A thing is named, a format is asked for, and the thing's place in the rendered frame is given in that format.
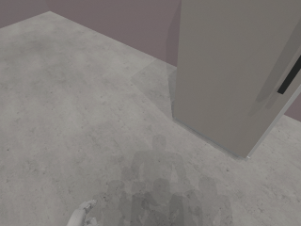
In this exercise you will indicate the handle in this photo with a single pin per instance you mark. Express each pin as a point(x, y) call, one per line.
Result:
point(288, 80)

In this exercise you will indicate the fridge door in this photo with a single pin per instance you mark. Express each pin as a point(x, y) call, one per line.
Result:
point(233, 56)

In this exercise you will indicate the robot left hand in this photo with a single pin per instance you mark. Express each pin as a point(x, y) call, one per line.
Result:
point(78, 217)

